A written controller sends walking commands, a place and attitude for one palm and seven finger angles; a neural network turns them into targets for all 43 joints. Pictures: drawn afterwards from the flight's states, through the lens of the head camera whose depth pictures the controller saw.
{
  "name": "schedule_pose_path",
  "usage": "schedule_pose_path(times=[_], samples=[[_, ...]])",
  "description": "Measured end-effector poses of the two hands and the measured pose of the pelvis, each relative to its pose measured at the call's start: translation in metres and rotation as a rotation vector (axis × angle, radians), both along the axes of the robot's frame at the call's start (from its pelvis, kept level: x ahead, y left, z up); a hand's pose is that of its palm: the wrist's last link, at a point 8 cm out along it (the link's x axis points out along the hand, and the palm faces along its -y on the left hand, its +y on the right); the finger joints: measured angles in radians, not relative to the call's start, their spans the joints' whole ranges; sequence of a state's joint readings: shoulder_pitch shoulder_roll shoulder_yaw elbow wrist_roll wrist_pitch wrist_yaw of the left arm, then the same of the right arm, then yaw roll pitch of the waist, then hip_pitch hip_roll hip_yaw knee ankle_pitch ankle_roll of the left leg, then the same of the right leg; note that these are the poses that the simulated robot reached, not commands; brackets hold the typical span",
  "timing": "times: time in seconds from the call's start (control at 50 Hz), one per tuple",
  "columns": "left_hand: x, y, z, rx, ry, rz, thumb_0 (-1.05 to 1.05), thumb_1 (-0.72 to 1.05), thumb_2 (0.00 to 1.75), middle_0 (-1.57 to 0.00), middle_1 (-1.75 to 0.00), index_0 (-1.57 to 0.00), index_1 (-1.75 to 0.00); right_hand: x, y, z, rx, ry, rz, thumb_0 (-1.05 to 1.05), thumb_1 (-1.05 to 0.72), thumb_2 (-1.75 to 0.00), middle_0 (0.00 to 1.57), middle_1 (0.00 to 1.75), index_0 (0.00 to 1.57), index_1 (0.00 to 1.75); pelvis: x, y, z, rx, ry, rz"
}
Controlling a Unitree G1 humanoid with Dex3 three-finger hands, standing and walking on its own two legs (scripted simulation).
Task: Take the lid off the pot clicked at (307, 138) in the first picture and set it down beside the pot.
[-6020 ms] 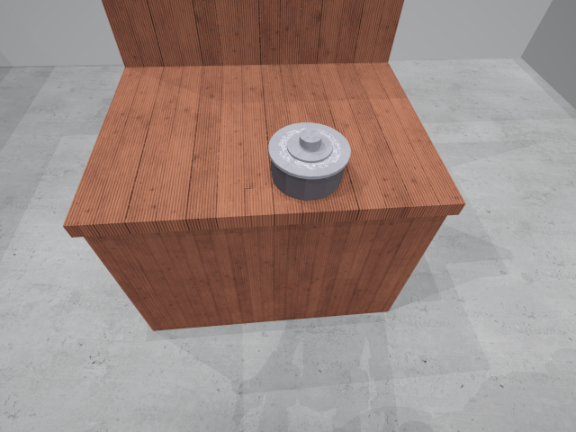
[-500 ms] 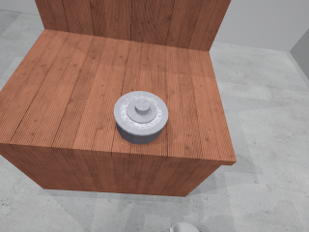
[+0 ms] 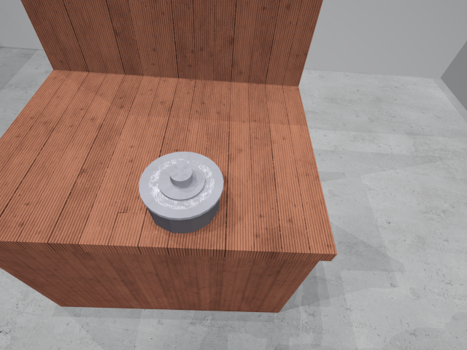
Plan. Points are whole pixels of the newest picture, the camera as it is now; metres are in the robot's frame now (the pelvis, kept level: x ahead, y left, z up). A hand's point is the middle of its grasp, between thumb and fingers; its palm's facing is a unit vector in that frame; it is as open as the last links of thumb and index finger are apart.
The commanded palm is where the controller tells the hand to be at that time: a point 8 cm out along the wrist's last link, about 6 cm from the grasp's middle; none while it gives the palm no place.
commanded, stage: come to a stop and stand still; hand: left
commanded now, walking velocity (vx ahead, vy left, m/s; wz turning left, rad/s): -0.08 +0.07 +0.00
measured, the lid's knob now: (181, 175) +0.44 +0.14 +0.00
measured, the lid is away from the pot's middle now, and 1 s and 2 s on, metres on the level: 0.00 0.00 0.00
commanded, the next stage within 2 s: look again from close up in 1.14 s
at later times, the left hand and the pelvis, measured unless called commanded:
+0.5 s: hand out of the picture -0.03 +0.20 -0.17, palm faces +0.02 -0.96 -0.26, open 7.4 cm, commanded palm none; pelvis -0.03 +0.01 +0.00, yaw +0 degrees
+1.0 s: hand out of the picture +0.01 +0.16 -0.17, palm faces +0.00 -0.98 -0.21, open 7.3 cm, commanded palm none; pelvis -0.01 -0.02 +0.00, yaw +0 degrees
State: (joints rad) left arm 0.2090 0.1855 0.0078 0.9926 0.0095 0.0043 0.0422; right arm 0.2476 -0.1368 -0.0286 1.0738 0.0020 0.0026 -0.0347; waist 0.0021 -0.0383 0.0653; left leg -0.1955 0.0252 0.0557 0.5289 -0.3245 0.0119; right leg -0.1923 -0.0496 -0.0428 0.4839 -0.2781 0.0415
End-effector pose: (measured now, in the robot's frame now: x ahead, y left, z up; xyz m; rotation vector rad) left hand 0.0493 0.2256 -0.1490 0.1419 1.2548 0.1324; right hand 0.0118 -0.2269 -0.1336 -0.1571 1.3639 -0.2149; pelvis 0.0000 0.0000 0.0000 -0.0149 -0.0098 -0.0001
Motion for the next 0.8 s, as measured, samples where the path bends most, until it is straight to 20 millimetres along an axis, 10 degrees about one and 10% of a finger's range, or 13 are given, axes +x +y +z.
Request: schedule_pose_path(times=[0.4,0.8], samples=[[-0.082,0.022,0.01,0.068,0.1,0.031,0.0,0.91,0.9,-0.2,-0.3,-0.2,-0.29,0.02,0.005,-0.009,0.044,-0.157,0.103,0.01,-0.92,-0.9,0.2,0.3,0.2,0.3,-0.028,0.01,-0.005,0.012,-0.006,0.01],[-0.058,-0.007,0.012,0.037,0.092,-0.004,0.0,0.9,0.9,-0.2,-0.3,-0.2,-0.29,-0.02,-0.007,-0.013,0.07,-0.02,0.068,0.01,-0.91,-0.9,0.2,0.3,0.2,0.3,-0.019,-0.009,0.0,0.028,0.016,-0.001]])
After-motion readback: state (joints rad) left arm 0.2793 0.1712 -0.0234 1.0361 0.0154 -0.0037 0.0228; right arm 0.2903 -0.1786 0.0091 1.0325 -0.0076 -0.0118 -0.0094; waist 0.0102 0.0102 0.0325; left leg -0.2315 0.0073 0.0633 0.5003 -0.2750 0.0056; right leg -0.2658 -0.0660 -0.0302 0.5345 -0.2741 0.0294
